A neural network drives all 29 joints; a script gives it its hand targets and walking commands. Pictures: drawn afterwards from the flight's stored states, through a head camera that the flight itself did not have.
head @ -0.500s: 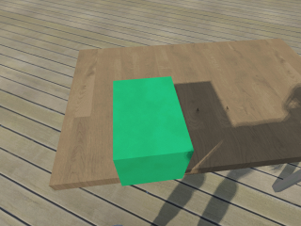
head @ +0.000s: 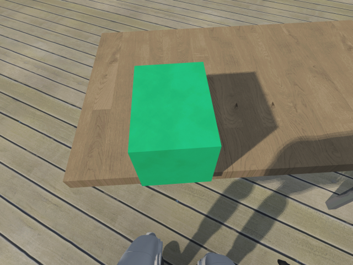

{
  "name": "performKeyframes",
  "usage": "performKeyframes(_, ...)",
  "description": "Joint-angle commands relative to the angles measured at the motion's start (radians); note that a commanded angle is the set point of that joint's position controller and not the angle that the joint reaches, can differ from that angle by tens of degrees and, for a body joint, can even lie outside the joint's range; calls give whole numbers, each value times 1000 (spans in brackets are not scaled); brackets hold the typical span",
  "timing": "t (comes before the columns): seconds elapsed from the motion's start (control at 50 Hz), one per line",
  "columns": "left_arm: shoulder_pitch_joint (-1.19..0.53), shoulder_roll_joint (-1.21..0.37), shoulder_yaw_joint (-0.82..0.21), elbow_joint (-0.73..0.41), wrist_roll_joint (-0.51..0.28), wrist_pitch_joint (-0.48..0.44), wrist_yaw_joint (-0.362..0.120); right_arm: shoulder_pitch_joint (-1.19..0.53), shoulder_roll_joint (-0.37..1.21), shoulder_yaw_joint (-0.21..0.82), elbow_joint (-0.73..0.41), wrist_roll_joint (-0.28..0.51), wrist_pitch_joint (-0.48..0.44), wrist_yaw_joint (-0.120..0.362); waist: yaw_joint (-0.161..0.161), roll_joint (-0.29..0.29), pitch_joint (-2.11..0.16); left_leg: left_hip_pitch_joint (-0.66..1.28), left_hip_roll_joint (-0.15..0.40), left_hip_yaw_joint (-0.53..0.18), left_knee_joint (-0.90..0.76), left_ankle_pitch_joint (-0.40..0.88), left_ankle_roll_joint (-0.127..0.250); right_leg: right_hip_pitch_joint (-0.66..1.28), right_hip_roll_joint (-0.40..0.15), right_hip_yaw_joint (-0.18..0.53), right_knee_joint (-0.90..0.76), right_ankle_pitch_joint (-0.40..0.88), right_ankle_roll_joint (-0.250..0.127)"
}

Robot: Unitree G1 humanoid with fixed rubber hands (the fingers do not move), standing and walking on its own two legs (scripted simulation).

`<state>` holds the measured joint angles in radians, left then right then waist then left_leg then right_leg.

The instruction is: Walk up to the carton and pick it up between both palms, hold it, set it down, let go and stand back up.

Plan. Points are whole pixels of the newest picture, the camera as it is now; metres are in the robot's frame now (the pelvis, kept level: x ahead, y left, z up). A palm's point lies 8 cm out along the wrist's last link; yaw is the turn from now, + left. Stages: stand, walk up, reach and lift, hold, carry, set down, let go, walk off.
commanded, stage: walk up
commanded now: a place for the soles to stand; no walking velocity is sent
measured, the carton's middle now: (172, 123) +0.45 +0.03 +0.00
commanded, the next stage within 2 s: reach and lift in 0.84 s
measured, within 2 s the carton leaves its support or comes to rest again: neither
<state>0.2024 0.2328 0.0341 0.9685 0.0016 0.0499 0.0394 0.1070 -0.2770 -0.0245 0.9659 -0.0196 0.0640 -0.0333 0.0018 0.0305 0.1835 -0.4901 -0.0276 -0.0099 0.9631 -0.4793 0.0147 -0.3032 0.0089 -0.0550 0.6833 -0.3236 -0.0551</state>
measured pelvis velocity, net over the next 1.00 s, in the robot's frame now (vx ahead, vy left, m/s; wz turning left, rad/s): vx -0.02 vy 0.00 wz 0.15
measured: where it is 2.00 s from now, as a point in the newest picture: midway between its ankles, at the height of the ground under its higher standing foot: outside the picture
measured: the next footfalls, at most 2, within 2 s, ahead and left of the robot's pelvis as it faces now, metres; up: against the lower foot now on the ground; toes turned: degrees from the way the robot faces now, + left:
left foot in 0.16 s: +0.02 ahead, +0.13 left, +0.00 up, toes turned +8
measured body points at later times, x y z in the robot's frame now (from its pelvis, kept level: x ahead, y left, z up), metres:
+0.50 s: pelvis +0.00 +0.00 +0.02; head -0.01 +0.00 +0.47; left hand -0.01 +0.23 -0.14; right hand +0.05 -0.22 -0.14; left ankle -0.02 +0.12 -0.72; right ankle +0.03 -0.08 -0.72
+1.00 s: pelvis -0.02 +0.00 -0.02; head +0.05 +0.02 +0.42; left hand +0.07 +0.27 -0.16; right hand +0.16 -0.21 -0.16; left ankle -0.02 +0.12 -0.72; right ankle +0.03 -0.08 -0.72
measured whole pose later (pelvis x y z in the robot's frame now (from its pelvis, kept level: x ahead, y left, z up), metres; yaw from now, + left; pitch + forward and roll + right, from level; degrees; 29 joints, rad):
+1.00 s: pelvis -0.02 +0.00 -0.02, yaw +9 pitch +2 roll +0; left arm 0.03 0.29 0.00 0.71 -0.02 0.51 0.03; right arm 0.00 -0.18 -0.06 0.91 -0.04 0.12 0.06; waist 0.00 -0.04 0.10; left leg -0.49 0.01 0.00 0.87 -0.40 -0.01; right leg -0.51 -0.03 -0.13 0.86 -0.38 -0.06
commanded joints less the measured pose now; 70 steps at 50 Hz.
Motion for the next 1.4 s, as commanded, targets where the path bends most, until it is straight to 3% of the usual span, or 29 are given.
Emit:
performKeyframes(0.0, -51, 146, 34, -117, 22, -28, 7, 122, -75, -20, -49, -4, -36, -7, -15, -153, -220, 21, 1, -71, 89, -42, -32, 106, -250, 270, -315, 249, -173)
performKeyframes(0.06, 5, 137, 24, -105, 32, -35, -3, 91, -42, -6, -79, -4, -45, 4, 22, -149, -226, 73, 29, -34, -202, -49, -41, 180, -263, 277, -298, 103, -147)
performKeyframes(0.08, 19, 147, 22, -98, 35, -35, -6, 104, -32, -4, -79, 0, -48, 6, 21, -147, -226, 131, 23, -17, -306, -9, -35, 169, -268, 275, -285, 90, -134)
performKeyframes(0.1, 22, 160, 19, -91, 34, -33, -11, 143, -23, -4, -72, 3, -55, 8, -1, -131, -226, 231, 21, -10, -460, 123, -22, 118, -260, 249, -263, 90, -106)
performKeyframes(0.12, 38, 159, 12, -82, 34, -32, -17, 184, -35, -7, -68, 1, -64, 10, -14, -95, -229, 341, 37, -51, -570, 256, -4, 36, -241, 216, -239, 85, -62)
performKeyframes(0.14, 74, 132, -3, -75, 30, -36, -24, 215, -67, -15, -66, -4, -73, 12, -11, -19, -241, 440, 115, -198, -585, 284, 35, -74, -206, 174, -195, 42, -10)
performKeyframes(0.16, 91, 94, -19, -75, 12, -37, -30, 202, -107, -27, -60, 8, -77, 13, 3, 84, -211, 401, 223, -382, -646, 124, 103, -144, -87, 72, -143, -111, 57)
performKeyframes(0.18, 74, 87, -22, -72, 18, -31, -19, 169, -132, -35, -48, 23, -75, 16, 7, 103, -138, 159, 277, -453, -672, -33, 160, -10, -68, 76, -99, -145, 70)
performKeyframes(0.2, 59, 85, -23, -69, 24, -33, -18, 131, -100, -21, -45, 23, -78, 18, 21, 81, -84, 67, 254, -421, -705, -78, 150, 63, -67, 88, -124, -102, 56)
performKeyframes(0.22, 62, 86, -26, -55, 22, -44, -24, 112, -70, -5, -42, 20, -84, 18, 32, 55, -73, 85, 202, -336, -695, -8, 114, 84, -69, 87, -205, -31, 45)
performKeyframes(0.26, 82, 102, -25, -30, 20, -70, -29, 134, -51, 12, -33, 17, -97, 20, 26, 66, -118, 103, 133, -237, -632, 176, 60, 167, -101, 123, -273, 99, 18)
performKeyframes(0.32, 89, 117, -25, 1, 11, -86, -24, 188, -22, 20, 4, 20, -104, 25, 5, 13, -127, 183, 85, -170, -559, 238, 46, 130, -145, 165, -339, 43, 0)
performKeyframes(0.44, 72, 100, -32, 31, 9, -75, -16, 227, -7, 30, 46, 16, -106, 15, -10, -45, -92, 167, 78, -153, -537, 221, 39, 109, -150, 131, -388, -36, -10)
performKeyframes(0.82, 69, 110, -41, 72, 18, -54, -8, 252, -19, 38, 62, 17, -108, -7, 7, 9, -129, 115, 86, -222, -519, 372, 41, 212, -147, 29, -302, 102, -10)
performKeyframes(0.84, -689, 273, -24, -326, -28, 145, -24, -594, -16, -130, -159, -99, -133, 33, -43, -8, -180, -179, 86, -17, -363, 86, -32, 0, -73, 14, -9, -107, 5)
performKeyframes(0.86, -551, 261, -29, -334, -49, 254, 7, -448, -50, -135, -155, -122, -84, 65, -35, -24, -98, -327, 91, 34, -339, -79, -27, 62, -86, 27, 41, -212, 7)
performKeyframes(0.88, -485, 203, -46, -339, -65, 344, 7, -412, -20, -108, -186, -100, -23, 85, -38, -73, -208, -332, 85, 47, -304, -27, -20, 140, -100, 49, 62, -168, 18)
performKeyframes(0.9, -426, 175, -34, -388, -64, 418, 2, -330, -16, -87, -202, -70, 25, 97, -26, -53, -315, -294, 84, 49, -277, 45, -31, 154, -117, 76, 79, -59, 20)
performKeyframes(0.92, -396, 169, -10, -479, -39, 482, 1, -269, -30, -73, -232, -32, 53, 106, -2, 7, -418, -233, 87, 52, -254, 97, -52, 152, -115, 84, 97, 25, 16)
performKeyframes(0.94, -364, 162, 5, -551, -16, 537, 1, -209, -56, -53, -233, 10, 69, 107, -5, 59, -490, -139, 93, 53, -232, 223, -72, 140, -98, 59, 123, 154, 7)
performKeyframes(0.98, -168, 115, 42, -649, 33, 603, -17, -62, -93, 28, -211, 111, 72, 100, -13, 95, -554, 94, 93, 41, -201, 639, -103, 135, -29, -10, 158, 464, 16)
performKeyframes(1.04, 61, 67, 99, -723, 97, 632, -60, 21, -160, 62, -206, 175, 51, 70, -12, 35, -464, 303, 71, 41, -283, 741, -110, 190, 12, -26, 0, 570, 12)
performKeyframes(1.08, 141, 56, 110, -743, 120, 624, -67, 30, -174, 61, -207, 167, 34, 47, -7, -8, -345, 279, 46, 55, -365, 661, -95, 264, 15, -6, -91, 591, 17)
performKeyframes(1.12, 115, 65, 104, -716, 118, 595, -63, -11, -135, 60, -242, 135, 12, 32, 1, -78, -215, 237, 32, 74, -419, 456, -62, 226, -11, 28, -171, 415, 29)
performKeyframes(1.2, -22, 90, 100, -700, 115, 481, -41, -78, -50, 39, -323, 86, -52, 57, 32, -44, -188, 163, 42, 86, -433, 384, -37, 182, -29, 49, -187, 262, 41)
performKeyframes(1.28, -179, 123, 97, -718, 69, 337, -24, -94, 29, 12, -420, 26, -131, 74, 28, -60, -300, 73, 62, 94, -414, 256, -9, 193, -83, 110, -178, 173, 58)
performKeyframes(1.38, -163, 137, 75, -735, 8, 248, -3, -21, 55, -2, -441, 8, -201, 50, 9, -59, -404, 67, 63, 90, -415, 263, -6, 270, -107, 145, -168, 262, 61)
